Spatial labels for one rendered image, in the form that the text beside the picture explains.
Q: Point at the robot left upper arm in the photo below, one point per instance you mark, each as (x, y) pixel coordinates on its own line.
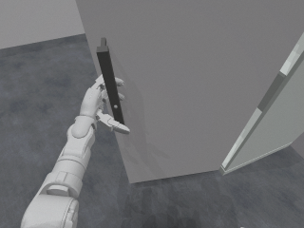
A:
(51, 211)

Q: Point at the left robot hand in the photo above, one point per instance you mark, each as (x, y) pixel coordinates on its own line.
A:
(95, 98)

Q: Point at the left robot forearm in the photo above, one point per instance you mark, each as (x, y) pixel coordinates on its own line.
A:
(65, 179)

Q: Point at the handle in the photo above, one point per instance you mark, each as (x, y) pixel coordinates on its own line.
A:
(109, 80)

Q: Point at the fridge door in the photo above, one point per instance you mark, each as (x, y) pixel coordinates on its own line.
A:
(193, 71)

